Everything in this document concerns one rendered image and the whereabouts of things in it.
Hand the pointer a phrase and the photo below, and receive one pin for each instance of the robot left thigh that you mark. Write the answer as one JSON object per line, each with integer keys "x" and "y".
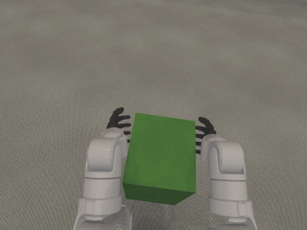
{"x": 123, "y": 218}

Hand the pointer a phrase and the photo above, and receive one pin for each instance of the left robot forearm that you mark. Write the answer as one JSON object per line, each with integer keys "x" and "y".
{"x": 103, "y": 169}

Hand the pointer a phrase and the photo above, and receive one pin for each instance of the robot left upper arm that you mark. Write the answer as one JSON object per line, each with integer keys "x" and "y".
{"x": 99, "y": 225}

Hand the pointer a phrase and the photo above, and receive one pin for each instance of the left robot hand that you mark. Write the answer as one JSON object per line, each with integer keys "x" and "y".
{"x": 115, "y": 119}

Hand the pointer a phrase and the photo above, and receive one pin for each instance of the right robot hand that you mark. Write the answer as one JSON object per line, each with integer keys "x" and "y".
{"x": 207, "y": 129}

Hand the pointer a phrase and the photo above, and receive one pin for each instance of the carton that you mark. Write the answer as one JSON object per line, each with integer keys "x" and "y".
{"x": 161, "y": 160}

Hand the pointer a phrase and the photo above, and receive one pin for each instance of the right robot forearm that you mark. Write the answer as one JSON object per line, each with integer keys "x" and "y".
{"x": 228, "y": 198}

